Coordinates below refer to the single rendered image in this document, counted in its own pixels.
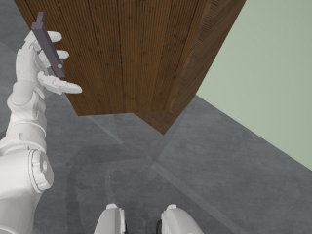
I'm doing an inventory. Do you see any robot thigh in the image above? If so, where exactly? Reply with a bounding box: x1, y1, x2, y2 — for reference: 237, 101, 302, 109
94, 207, 126, 234
161, 208, 204, 234

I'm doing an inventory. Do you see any handle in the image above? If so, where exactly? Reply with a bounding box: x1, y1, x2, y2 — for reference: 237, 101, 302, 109
31, 12, 66, 78

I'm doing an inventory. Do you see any robot left forearm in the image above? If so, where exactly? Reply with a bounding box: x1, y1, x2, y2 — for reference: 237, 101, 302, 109
0, 80, 47, 156

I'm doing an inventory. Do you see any robot left upper arm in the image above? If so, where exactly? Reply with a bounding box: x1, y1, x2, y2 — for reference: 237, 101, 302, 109
0, 149, 54, 234

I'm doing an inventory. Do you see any left robot thigh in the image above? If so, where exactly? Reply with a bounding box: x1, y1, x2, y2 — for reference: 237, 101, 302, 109
94, 207, 126, 234

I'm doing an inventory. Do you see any right robot thigh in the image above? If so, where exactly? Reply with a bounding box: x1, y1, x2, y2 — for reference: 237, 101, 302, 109
161, 208, 204, 234

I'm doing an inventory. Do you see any cupboard door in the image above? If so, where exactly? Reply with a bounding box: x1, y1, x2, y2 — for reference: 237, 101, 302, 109
14, 0, 208, 116

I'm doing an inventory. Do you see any left robot hand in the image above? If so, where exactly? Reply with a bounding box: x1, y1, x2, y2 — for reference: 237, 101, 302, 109
16, 30, 83, 95

